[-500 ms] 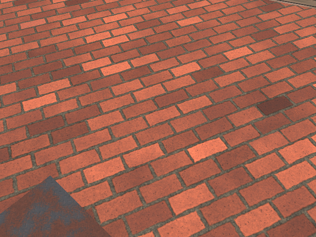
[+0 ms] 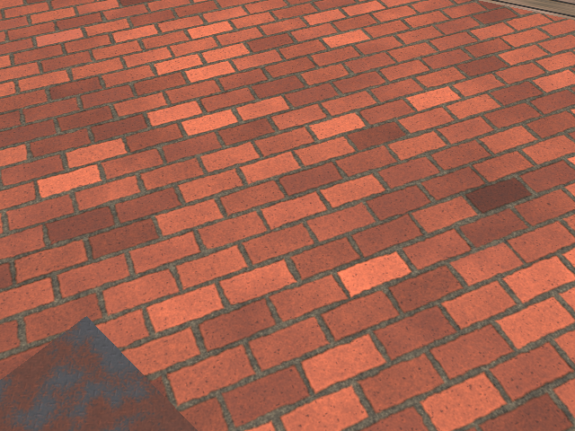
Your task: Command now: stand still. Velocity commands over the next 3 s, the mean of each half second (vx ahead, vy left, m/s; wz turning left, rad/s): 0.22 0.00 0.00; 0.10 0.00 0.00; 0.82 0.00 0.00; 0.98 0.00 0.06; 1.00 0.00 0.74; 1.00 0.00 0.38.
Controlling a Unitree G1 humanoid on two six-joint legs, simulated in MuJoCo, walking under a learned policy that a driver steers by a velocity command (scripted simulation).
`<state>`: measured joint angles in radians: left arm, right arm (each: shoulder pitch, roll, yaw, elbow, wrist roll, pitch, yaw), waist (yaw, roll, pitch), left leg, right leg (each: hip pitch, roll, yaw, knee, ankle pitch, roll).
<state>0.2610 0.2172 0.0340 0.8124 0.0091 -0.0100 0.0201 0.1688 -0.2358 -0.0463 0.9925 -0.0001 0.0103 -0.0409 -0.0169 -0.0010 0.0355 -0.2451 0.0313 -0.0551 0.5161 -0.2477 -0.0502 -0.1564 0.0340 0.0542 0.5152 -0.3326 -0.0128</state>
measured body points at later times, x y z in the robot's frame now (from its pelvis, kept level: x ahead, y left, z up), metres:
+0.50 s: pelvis +0.08 +0.07 +0.00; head +0.09 +0.09 +0.45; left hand +0.11 +0.34 -0.15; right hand +0.14 -0.21 -0.12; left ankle +0.08 +0.17 -0.73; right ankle -0.02 -0.09 -0.67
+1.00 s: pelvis +0.14 +0.06 +0.01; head +0.14 +0.04 +0.46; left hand +0.14 +0.33 -0.12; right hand +0.27 -0.20 -0.12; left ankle +0.14 +0.20 -0.67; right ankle +0.11 -0.03 -0.73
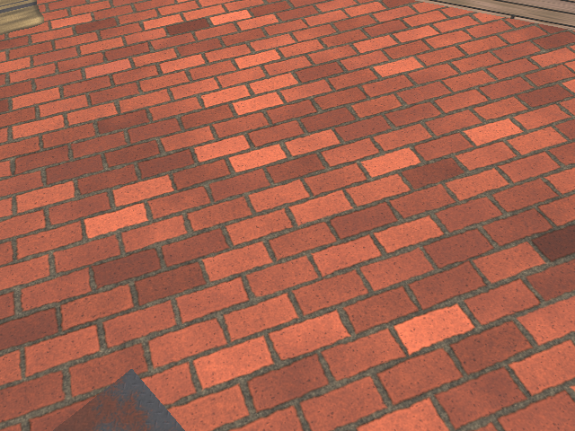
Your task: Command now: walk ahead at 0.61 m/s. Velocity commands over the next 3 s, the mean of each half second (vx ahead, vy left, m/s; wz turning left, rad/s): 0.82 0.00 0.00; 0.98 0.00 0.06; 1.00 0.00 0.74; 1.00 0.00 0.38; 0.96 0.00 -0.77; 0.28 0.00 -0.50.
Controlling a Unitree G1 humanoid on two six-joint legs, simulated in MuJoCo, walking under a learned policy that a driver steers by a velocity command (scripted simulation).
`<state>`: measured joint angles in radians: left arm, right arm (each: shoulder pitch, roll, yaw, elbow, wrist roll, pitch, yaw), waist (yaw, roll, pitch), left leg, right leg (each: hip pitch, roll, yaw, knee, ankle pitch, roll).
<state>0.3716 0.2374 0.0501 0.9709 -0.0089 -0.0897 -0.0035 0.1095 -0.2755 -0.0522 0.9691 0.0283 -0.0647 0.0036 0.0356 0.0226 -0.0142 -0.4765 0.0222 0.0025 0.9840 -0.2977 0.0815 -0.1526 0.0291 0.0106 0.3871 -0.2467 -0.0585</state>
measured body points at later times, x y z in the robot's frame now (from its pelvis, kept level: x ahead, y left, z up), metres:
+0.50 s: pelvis +0.28 +0.12 -0.01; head +0.30 +0.13 +0.44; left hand +0.34 +0.38 -0.15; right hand +0.34 -0.16 -0.13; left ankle +0.28 +0.18 -0.75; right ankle +0.21 -0.04 -0.64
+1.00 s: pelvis +0.74 +0.13 -0.01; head +0.75 +0.15 +0.44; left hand +0.75 +0.41 -0.15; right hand +0.82 -0.12 -0.14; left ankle +0.67 +0.27 -0.64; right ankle +0.73 +0.09 -0.75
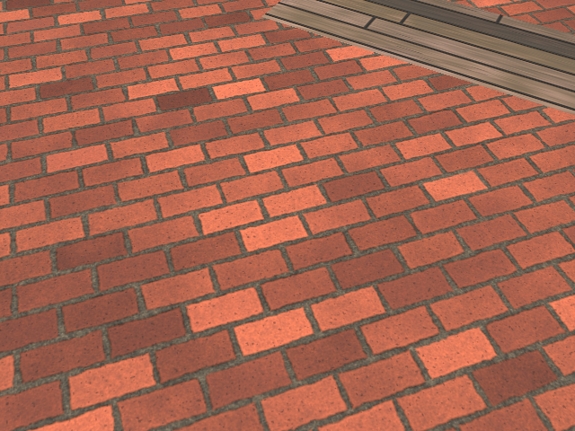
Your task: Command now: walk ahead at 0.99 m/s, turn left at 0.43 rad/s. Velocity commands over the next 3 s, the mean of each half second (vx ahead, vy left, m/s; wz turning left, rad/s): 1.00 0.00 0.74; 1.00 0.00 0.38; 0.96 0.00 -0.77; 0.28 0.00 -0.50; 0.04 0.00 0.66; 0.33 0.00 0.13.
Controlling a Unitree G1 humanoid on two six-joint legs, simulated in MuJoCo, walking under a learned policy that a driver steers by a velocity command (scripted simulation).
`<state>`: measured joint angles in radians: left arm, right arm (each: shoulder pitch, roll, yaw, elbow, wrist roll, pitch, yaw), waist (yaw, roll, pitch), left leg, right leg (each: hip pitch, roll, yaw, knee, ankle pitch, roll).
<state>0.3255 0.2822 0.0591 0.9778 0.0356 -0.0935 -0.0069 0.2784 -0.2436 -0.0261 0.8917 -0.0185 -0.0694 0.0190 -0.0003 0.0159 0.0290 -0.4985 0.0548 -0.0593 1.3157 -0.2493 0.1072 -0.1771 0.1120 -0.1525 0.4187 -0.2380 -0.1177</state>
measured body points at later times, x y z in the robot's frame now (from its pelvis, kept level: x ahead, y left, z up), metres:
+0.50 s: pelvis +0.48 +0.09 +0.00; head +0.50 +0.09 +0.45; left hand +0.61 +0.38 -0.07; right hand +0.56 -0.19 -0.13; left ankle +0.44 +0.09 -0.73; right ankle +0.64 -0.07 -0.65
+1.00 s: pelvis +0.92 +0.24 +0.01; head +0.93 +0.26 +0.45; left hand +0.67 +0.41 -0.12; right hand +1.27 +0.23 -0.03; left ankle +0.96 +0.43 -0.70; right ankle +0.90 +0.08 -0.73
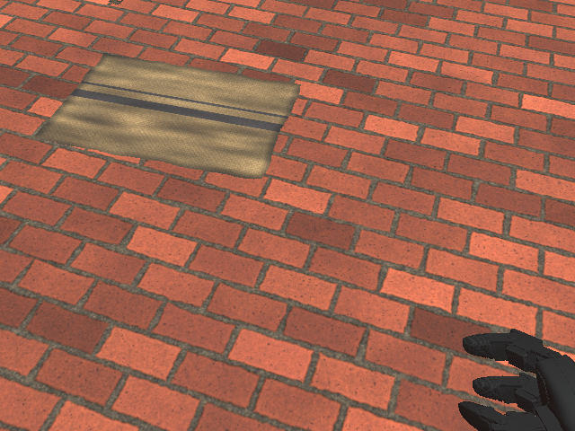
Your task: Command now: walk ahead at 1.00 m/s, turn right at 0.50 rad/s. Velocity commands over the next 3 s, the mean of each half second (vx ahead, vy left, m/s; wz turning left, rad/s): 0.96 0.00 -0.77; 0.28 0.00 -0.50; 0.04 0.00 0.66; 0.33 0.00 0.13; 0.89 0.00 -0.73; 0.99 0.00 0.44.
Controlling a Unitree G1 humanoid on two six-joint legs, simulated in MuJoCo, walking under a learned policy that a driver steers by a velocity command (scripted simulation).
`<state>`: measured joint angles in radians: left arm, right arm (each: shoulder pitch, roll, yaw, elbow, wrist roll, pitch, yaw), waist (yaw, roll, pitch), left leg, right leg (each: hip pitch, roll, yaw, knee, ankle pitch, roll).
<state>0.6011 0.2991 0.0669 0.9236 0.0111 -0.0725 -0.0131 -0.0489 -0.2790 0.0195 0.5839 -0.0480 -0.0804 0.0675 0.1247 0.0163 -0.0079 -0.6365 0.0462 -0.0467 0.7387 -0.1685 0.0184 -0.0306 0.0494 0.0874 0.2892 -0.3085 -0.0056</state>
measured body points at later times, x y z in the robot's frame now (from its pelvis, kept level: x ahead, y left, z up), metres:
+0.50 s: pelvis +0.44 -0.05 -0.04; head +0.47 -0.07 +0.41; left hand +0.77 +0.07 -0.09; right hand +0.28 -0.29 -0.16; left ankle +0.22 +0.14 -0.70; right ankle +0.59 -0.14 -0.74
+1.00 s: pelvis +0.71 -0.14 -0.02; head +0.73 -0.16 +0.43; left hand +0.99 -0.02 -0.12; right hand +0.70 -0.45 -0.10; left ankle +0.87 -0.15 -0.74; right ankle +0.58 -0.15 -0.70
